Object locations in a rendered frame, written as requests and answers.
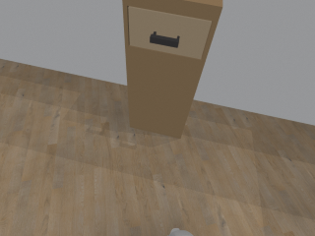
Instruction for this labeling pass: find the cabinet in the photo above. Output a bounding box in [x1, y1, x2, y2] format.
[122, 0, 223, 139]

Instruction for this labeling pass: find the robot right shin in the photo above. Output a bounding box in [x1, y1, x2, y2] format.
[170, 228, 180, 233]

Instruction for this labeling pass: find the handle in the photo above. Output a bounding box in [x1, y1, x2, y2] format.
[150, 31, 180, 48]

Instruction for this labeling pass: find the drawer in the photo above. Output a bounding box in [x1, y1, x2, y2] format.
[128, 6, 212, 59]

